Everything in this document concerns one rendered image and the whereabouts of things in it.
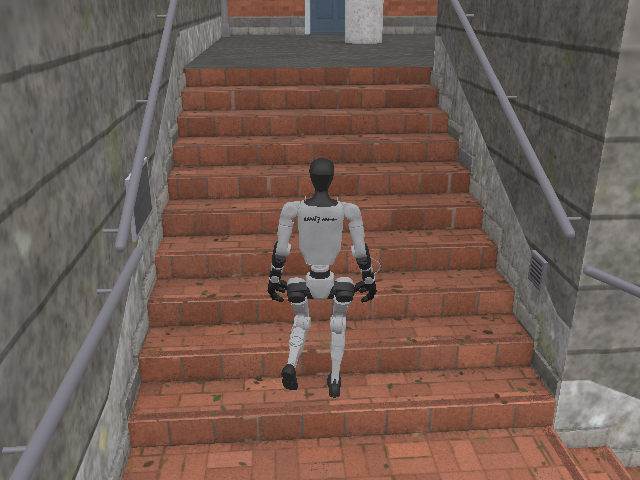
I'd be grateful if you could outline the robot left hand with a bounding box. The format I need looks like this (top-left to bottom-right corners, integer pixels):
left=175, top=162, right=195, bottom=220
left=267, top=280, right=287, bottom=302

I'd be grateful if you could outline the left robot forearm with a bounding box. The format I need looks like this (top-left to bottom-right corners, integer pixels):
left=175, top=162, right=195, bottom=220
left=269, top=241, right=286, bottom=283

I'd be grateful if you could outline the robot right upper arm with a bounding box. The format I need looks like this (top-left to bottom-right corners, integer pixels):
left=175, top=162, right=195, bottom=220
left=342, top=202, right=367, bottom=258

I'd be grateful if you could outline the robot head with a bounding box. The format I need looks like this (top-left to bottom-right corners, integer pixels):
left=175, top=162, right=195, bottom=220
left=304, top=158, right=338, bottom=207

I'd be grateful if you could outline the robot left upper arm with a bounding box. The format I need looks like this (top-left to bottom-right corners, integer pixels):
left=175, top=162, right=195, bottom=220
left=275, top=201, right=300, bottom=257

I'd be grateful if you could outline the right robot forearm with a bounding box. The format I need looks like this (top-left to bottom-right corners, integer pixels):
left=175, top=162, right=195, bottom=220
left=356, top=243, right=375, bottom=284

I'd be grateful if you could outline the robot right hand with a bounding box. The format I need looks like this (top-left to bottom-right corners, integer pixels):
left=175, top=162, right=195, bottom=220
left=354, top=281, right=377, bottom=303

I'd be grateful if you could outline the robot right thigh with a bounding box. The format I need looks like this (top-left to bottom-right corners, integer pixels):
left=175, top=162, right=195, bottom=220
left=330, top=277, right=354, bottom=334

